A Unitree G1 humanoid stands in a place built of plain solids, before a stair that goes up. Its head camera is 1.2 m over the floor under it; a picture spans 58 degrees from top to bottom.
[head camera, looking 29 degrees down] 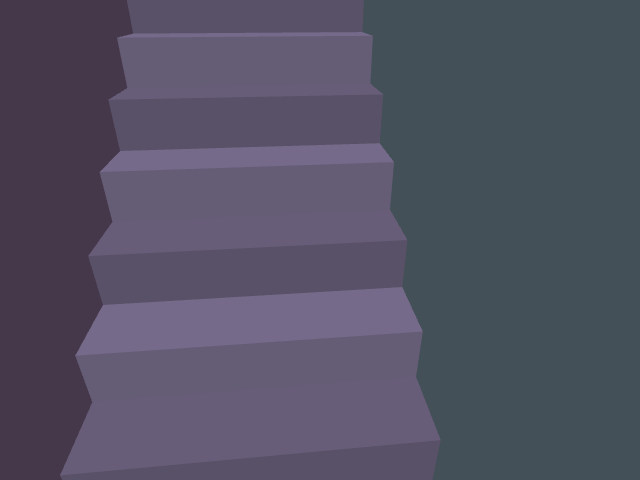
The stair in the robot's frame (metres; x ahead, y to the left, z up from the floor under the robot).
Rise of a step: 0.18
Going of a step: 0.23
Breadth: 0.97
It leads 6 degrees to the left of straight ahead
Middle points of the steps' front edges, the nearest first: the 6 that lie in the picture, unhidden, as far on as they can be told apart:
0.70 0.16 0.18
0.92 0.18 0.36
1.14 0.20 0.54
1.37 0.23 0.72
1.59 0.25 0.90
1.81 0.27 1.08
